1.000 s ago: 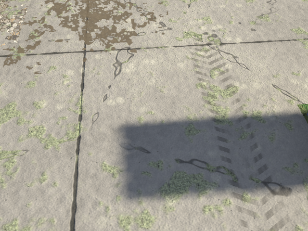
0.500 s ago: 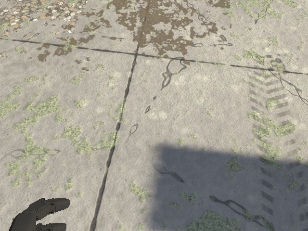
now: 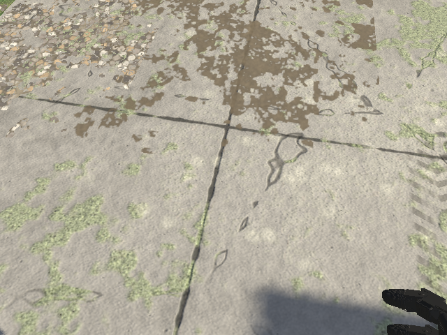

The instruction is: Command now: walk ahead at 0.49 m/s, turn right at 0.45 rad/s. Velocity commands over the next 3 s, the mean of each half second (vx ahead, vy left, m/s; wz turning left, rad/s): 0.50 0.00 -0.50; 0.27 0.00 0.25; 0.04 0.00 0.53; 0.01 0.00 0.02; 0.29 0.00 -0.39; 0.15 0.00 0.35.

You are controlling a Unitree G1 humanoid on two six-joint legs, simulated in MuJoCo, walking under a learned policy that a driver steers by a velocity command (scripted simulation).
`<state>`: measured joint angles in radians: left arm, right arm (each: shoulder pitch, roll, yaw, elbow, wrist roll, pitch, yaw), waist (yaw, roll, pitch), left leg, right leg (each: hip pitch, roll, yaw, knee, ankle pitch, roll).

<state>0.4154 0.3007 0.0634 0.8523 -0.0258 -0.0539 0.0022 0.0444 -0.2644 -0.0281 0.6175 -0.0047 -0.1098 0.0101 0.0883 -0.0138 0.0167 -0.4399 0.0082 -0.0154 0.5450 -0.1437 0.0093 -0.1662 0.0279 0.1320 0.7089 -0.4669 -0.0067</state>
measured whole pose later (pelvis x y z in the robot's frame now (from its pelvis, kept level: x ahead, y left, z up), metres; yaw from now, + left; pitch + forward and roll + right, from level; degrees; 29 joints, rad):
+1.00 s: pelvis +0.47 -0.11 -0.01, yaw -6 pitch +2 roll -1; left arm 0.16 0.29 0.06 0.77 0.01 0.00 0.03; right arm 0.16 -0.29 -0.06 0.66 -0.01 -0.05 0.04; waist 0.01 0.01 0.06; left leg -0.49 -0.02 0.03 0.58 -0.13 0.08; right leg -0.24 0.02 -0.12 0.89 -0.54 0.00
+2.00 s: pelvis +0.51 -0.16 +0.00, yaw +9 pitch +0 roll +1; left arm 0.22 0.31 0.07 0.78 -0.01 0.03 0.00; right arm 0.17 -0.25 -0.05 0.66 -0.01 0.02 -0.04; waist 0.03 -0.02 0.03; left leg -0.21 0.01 0.05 0.54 -0.33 0.00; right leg -0.38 -0.03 0.01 0.80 -0.46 0.03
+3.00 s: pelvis +0.84 -0.23 +0.01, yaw +10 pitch +3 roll +1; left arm 0.16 0.29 0.03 0.64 0.01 -0.01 0.04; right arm 0.18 -0.31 -0.08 0.71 0.01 0.02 -0.01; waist -0.04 -0.01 0.05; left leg -0.39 -0.13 -0.13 0.47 -0.12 0.05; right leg -0.55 -0.02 0.13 0.78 -0.29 0.09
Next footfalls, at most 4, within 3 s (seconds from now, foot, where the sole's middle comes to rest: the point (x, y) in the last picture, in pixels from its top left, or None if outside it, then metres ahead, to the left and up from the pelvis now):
0.46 right None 0.37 -0.18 -0.76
0.96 left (261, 287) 0.62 -0.05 -0.76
1.38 right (337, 302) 0.60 -0.28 -0.76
1.74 left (254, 323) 0.51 -0.03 -0.76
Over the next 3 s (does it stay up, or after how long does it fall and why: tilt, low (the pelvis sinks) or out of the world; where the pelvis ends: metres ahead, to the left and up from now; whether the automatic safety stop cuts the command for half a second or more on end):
stays up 0.84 -0.23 0.01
